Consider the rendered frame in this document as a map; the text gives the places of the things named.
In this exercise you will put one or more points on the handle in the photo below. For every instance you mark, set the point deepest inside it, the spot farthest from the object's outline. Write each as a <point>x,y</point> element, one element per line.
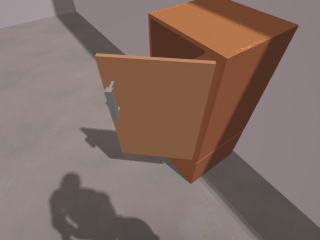
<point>111,101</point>

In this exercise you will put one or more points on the cupboard door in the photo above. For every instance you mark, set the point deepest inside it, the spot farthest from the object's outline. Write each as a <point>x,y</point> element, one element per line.
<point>162,102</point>

